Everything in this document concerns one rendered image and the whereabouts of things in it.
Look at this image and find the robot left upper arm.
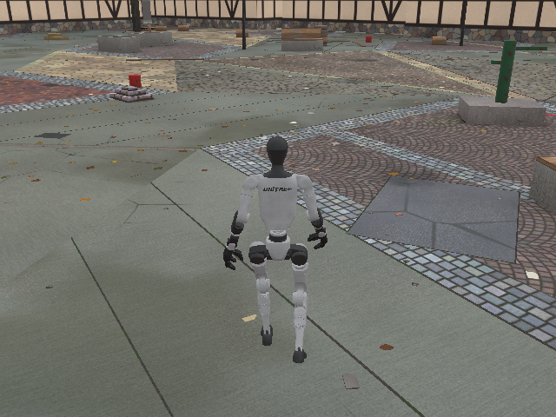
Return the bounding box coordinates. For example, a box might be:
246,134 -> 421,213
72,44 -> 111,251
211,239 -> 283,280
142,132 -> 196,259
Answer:
236,175 -> 260,223

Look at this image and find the left robot forearm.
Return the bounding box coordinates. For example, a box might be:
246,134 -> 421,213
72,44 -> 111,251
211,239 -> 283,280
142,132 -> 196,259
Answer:
226,210 -> 244,250

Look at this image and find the right robot hand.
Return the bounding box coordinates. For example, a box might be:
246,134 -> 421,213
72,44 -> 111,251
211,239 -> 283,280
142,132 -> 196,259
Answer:
308,233 -> 328,249

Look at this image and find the left robot foot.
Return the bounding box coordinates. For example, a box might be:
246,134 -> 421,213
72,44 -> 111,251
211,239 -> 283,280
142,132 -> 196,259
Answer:
261,325 -> 273,346

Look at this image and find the right robot foot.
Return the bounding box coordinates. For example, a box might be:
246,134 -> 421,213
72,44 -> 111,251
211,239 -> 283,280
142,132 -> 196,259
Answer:
293,347 -> 307,363

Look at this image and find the right robot forearm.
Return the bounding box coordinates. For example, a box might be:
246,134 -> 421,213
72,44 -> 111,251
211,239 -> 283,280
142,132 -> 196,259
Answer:
311,208 -> 327,237

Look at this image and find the robot foot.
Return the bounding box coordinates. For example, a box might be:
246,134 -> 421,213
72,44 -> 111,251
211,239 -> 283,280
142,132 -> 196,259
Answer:
261,325 -> 273,346
293,347 -> 307,363

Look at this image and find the left robot hand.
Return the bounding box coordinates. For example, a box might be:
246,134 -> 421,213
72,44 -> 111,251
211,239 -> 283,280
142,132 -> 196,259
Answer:
223,247 -> 243,270

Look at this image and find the robot right upper arm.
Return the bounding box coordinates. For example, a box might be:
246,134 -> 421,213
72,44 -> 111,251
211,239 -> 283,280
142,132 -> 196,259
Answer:
295,175 -> 320,222

